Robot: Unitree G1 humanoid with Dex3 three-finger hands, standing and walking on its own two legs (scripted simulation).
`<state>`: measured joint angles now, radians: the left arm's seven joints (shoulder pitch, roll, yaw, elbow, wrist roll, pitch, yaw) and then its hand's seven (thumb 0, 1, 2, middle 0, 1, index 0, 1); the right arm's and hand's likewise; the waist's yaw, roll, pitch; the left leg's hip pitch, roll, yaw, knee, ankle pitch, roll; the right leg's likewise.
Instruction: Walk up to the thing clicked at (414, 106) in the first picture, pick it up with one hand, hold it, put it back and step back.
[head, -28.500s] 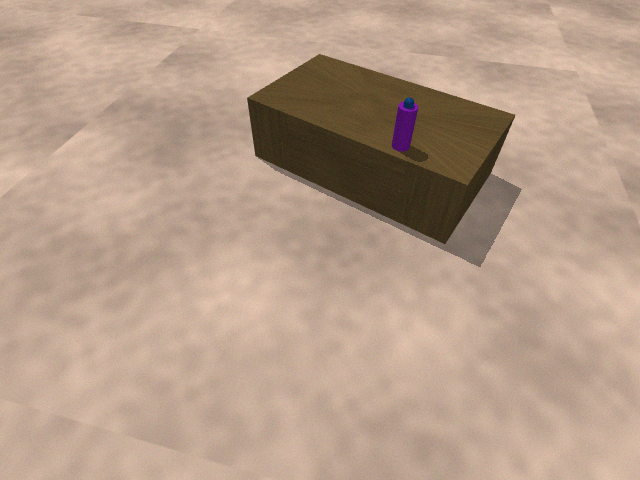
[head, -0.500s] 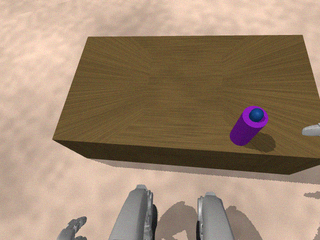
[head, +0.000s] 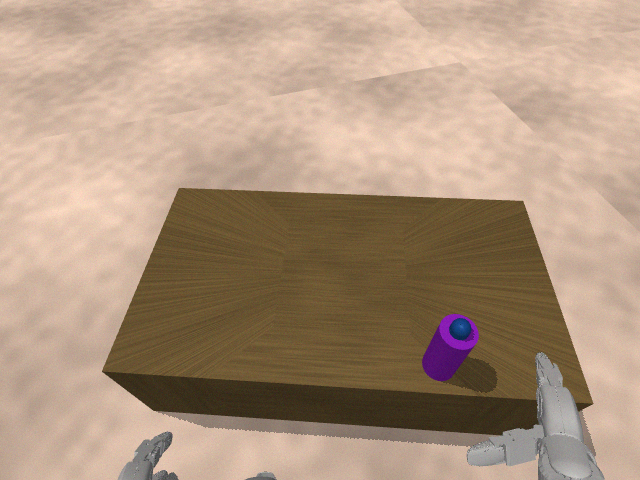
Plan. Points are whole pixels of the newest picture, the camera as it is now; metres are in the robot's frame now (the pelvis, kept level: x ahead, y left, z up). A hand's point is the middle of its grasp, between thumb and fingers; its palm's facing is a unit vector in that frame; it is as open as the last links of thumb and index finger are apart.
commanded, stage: home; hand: right
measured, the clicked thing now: (449, 346) +0.42 -0.23 -0.30
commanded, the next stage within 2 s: none
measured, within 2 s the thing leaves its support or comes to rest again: neither
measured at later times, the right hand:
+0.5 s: hand (483, 467) +0.17 -0.17 -0.06, palm faces +0.13 +0.95 -0.28, open 17.4 cm
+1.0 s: hand out of the picture +0.07 -0.25 -0.10, palm faces +0.01 +0.93 -0.38, open 17.4 cm
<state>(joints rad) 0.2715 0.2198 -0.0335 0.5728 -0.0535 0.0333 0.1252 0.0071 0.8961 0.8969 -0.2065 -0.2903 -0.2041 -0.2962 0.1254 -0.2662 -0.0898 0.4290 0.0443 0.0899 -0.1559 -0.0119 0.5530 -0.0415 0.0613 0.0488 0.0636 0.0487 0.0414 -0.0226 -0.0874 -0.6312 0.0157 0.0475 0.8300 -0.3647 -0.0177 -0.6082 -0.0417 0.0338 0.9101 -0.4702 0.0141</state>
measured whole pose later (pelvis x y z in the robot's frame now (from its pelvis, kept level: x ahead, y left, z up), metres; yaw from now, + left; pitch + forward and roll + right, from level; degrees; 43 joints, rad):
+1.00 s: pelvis -0.01 +0.00 +0.04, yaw -1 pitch -3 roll +0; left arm 0.23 0.32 0.02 0.91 0.04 0.02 0.01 0.01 0.90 0.90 -0.21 -0.29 -0.20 -0.30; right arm 0.25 -0.33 -0.01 0.89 -0.03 0.00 -0.02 -0.01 0.52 -0.05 0.06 0.05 0.06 0.05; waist 0.00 -0.01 0.01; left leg -0.24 0.06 0.04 0.54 -0.24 -0.03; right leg -0.19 0.01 0.02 0.53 -0.29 0.01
